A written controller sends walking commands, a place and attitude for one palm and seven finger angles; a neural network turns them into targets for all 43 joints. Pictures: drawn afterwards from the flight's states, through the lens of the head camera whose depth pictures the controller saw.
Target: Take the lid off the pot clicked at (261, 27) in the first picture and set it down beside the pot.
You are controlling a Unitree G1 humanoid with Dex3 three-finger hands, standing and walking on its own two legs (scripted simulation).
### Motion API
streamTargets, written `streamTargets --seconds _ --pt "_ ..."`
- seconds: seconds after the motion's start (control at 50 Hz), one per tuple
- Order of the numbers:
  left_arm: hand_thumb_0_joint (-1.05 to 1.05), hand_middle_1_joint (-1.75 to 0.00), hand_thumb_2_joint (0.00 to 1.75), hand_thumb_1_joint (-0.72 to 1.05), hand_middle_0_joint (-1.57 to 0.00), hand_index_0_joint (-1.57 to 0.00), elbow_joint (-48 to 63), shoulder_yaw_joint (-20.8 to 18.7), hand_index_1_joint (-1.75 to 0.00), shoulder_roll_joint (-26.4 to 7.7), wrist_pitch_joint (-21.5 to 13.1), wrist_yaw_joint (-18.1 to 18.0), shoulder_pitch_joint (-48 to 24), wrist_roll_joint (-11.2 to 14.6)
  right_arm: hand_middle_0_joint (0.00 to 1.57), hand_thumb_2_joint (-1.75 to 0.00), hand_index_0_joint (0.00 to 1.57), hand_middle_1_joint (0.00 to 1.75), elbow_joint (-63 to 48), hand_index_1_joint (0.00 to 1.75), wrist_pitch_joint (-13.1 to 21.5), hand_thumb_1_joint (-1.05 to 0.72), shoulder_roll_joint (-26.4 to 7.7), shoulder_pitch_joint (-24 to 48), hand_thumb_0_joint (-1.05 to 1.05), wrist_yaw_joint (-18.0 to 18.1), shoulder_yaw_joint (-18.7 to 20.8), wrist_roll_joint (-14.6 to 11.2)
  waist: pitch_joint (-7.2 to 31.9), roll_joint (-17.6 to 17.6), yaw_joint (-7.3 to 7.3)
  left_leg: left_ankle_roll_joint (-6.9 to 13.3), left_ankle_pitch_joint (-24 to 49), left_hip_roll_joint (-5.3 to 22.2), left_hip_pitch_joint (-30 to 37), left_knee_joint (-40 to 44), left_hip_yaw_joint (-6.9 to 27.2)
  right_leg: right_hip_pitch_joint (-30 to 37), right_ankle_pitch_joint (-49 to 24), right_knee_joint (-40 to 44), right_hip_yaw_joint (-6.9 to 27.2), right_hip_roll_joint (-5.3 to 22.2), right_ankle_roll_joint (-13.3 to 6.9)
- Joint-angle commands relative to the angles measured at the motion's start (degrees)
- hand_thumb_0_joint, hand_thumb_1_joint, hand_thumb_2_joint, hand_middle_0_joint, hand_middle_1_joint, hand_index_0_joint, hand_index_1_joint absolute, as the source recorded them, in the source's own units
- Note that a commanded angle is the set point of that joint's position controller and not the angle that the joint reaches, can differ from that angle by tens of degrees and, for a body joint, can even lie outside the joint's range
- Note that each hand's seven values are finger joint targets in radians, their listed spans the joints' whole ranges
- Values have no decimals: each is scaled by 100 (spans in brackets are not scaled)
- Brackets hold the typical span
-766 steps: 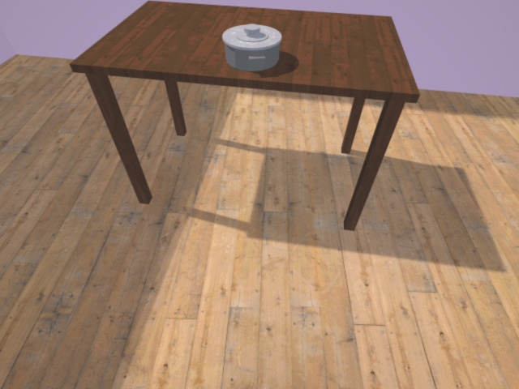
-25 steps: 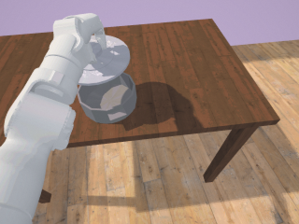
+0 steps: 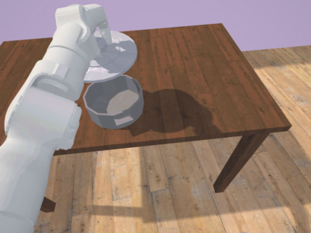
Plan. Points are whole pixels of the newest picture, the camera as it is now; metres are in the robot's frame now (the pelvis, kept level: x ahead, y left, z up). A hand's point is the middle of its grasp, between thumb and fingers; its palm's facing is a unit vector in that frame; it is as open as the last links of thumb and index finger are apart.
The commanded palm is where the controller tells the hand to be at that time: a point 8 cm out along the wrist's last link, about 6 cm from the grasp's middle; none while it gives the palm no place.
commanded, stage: move the lid sideways beside the pot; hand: left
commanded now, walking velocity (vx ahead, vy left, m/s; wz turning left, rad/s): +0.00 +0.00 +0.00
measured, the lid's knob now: (96, 45) +0.53 +0.11 +0.22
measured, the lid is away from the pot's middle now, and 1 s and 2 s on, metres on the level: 0.01 0.13 0.24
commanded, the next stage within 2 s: none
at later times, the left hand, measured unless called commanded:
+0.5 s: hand (71, 48) +0.50 +0.16 +0.24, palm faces -0.28 -0.07 -0.96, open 8.2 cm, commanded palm +0.50 +0.16 +0.30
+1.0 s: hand (44, 53) +0.50 +0.23 +0.23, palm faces -0.30 -0.09 -0.95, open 8.2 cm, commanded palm +0.50 +0.23 +0.30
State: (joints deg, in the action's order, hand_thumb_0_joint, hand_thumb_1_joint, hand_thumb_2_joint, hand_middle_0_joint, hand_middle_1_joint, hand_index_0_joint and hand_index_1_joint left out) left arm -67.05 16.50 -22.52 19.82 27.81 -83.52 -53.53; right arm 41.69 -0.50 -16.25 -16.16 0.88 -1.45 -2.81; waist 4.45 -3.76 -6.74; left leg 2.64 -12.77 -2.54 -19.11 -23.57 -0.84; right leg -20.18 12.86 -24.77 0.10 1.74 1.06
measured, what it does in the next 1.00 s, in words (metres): stands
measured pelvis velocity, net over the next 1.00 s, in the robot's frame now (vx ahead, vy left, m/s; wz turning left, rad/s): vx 0.00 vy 0.01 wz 0.00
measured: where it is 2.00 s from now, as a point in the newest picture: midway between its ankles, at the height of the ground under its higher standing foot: outside the picture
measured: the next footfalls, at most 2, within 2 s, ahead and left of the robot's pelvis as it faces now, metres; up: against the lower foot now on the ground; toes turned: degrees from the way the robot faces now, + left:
none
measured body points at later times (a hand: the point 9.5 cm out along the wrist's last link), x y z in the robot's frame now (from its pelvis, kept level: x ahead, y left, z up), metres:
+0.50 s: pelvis +0.00 +0.00 +0.00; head +0.04 -0.02 +0.45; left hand +0.51 +0.16 +0.29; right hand +0.05 -0.27 -0.13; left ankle -0.02 +0.09 -0.74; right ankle -0.01 -0.13 -0.74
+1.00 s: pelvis +0.00 +0.01 +0.00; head +0.05 +0.00 +0.45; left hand +0.51 +0.23 +0.28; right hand +0.05 -0.26 -0.13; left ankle -0.02 +0.09 -0.74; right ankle -0.01 -0.13 -0.74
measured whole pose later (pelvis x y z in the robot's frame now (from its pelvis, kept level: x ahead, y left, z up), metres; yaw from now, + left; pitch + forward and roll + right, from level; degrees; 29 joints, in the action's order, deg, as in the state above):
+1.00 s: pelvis +0.00 +0.01 +0.00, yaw +0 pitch +9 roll -1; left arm -62.8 13.0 -37.3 11.0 30.5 -77.2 -56.0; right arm 40.5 -4.0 -16.5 -17.0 1.9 -0.9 -4.0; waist 3.4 -2.2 -7.2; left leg 3.2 -13.7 -2.2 -20.2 -25.2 -0.5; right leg -19.3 11.7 -22.3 -0.2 1.3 1.6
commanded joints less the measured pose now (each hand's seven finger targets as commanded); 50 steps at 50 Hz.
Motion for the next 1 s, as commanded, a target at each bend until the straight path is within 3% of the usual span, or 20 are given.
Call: streamTargets --seconds 0.0,0.02,0.06,0.1,0.12,0.2,0.26,0.28,0.34,0.42,0.46,0.48,0.56,0.58,0.66,0.7,0.82,0.88,0.96,0.98 --pt "0 -105 99 60 -78 -79 1608 -362 -105 -1629 -91 -345 -4052 -218 20 -90 20 30 -604 30 185 -90 -774 -139 0 109 264 -18 2624 601 -105 172 1927 -100 1524 -66 239 717 -2232 75 -103 -258 -263" --pt "0 -105 99 60 -78 -79 1895 -317 -105 -1628 -166 -359 -4230 -234 20 -90 20 30 -645 30 238 -90 -729 -135 0 122 269 -15 2890 473 -95 168 2132 -100 1704 -103 271 792 -2349 41 -78 -248 -266" --pt "0 -105 99 60 -78 -79 2074 -238 -105 -1486 -370 -461 -3863 -208 20 -90 20 30 -672 30 241 -90 -703 -239 0 142 285 -21 2759 477 -113 168 2443 -19 1758 -139 263 686 -2333 129 -112 -254 -278" --pt "0 -105 99 60 -78 -79 1565 -576 -105 -1939 -368 -547 -3527 -380 20 -90 20 30 -597 30 152 -90 -758 -207 0 170 257 -22 2503 669 -72 151 1996 -23 1450 -43 195 723 -2133 119 -113 -273 -279" --pt "0 -105 99 60 -78 -79 1440 -390 -105 -1720 -345 -553 -3512 -339 20 -90 20 30 -627 30 138 -90 -739 -139 0 167 229 -50 2327 554 -75 146 1829 -45 1343 6 174 619 -1990 128 -131 -264 -289" --pt "0 -105 99 60 -78 -79 1750 -602 -105 -2048 -386 -602 -3657 -382 20 -90 20 30 -671 30 167 -90 -734 -111 0 131 255 -33 2659 234 7 127 2158 -16 1591 -54 229 700 -2086 60 -116 -246 -312" --pt "0 -105 99 60 -78 -79 1532 -292 -105 -1659 -356 -507 -3395 -296 20 -90 20 30 -653 30 115 -90 -763 -166 0 125 287 -67 2473 334 -88 137 2242 -3 1563 -76 218 580 -2089 141 -143 -251 -306" --pt "0 -105 99 60 -78 -79 1313 -448 -105 -1852 -323 -472 -3311 -343 20 -90 20 30 -613 30 97 -90 -782 -157 0 125 279 -69 2321 558 -77 149 1931 -17 1401 -64 221 558 -1930 144 -145 -272 -284" --pt "0 -105 99 60 -78 -79 1606 -604 -105 -2196 -444 -411 -3608 -286 20 -90 20 30 -653 30 118 -90 -801 -150 0 183 277 -74 2517 538 -88 198 1736 -62 1438 -42 208 739 -1965 171 -119 -262 -269" --pt "0 -105 99 60 -78 -79 1592 -359 -105 -1984 -555 -355 -3550 -299 20 -90 20 30 -576 30 84 -90 -821 -225 0 195 292 -106 2364 377 -158 179 1787 -25 1542 -61 237 461 -1784 214 -167 -298 -272" --pt "0 -105 99 60 -78 -79 1795 -405 -105 -2074 -658 -362 -3541 -213 20 -90 20 30 -609 30 98 -90 -849 -244 0 194 313 -95 2548 79 -142 162 2090 -18 1711 -122 252 482 -1915 209 -152 -276 -301" --pt "0 -105 99 60 -78 -79 1867 -698 -105 -2451 -691 -381 -3605 -315 20 -90 20 30 -577 30 102 -90 -835 -286 0 190 314 -74 2652 204 -99 164 2065 -8 1725 -139 281 583 -1936 169 -141 -293 -290" --pt "0 -105 99 60 -78 -79 1784 -533 -105 -2312 -710 -331 -3379 -262 20 -90 20 30 -584 30 47 -90 -867 -300 0 188 330 -104 2491 43 -109 164 2433 3 1704 -163 244 545 -2142 202 -163 -280 -309" --pt "0 -105 99 60 -78 -79 1755 -783 -105 -2626 -713 -341 -3344 -377 20 -90 20 30 -568 30 29 -90 -865 -332 0 168 327 -77 2588 139 -61 153 2492 9 1676 -204 274 611 -2180 145 -152 -306 -297" --pt "0 -105 99 60 -78 -79 1827 -470 -105 -2285 -729 -241 -3219 -301 20 -90 20 30 -610 30 -36 -90 -882 -303 0 137 366 -118 2530 -4 -110 138 2825 35 1856 -246 289 457 -2179 193 -192 -309 -302" --pt "0 -105 99 60 -78 -79 1852 -757 -105 -2641 -754 -223 -3261 -381 20 -90 20 30 -598 30 -73 -90 -883 -333 0 122 361 -84 2616 -2 -75 148 2837 30 1877 -267 313 467 -2146 156 -186 -336 -300" --pt "0 -105 99 60 -78 -79 1843 -643 -105 -2661 -834 -125 -3258 -364 20 -90 20 30 -612 30 -163 -90 -894 -328 0 143 358 -113 2503 44 -123 164 2679 12 1779 -274 289 471 -2085 206 -208 -348 -286" --pt "0 -105 99 60 -78 -79 1851 -916 -105 -3121 -893 -137 -3116 -405 20 -90 20 30 -597 30 -217 -90 -951 -368 0 163 358 -111 2603 99 -78 158 2634 31 1696 -266 262 648 -2189 208 -186 -336 -280" --pt "0 -105 99 60 -78 -79 1915 -618 -105 -2771 -971 -79 -3097 -320 20 -90 20 30 -614 30 -223 -90 -954 -349 0 161 393 -142 2473 -312 -135 132 2964 75 1977 -330 301 299 -2040 264 -236 -346 -305" --pt "0 -105 99 60 -78 -79 1874 -921 -105 -3168 -1003 -94 -3082 -386 20 -90 20 30 -560 30 -246 -90 -960 -414 0 161 375 -124 2544 -132 -95 127 2825 79 1872 -318 340 430 -1991 230 -232 -371 -291"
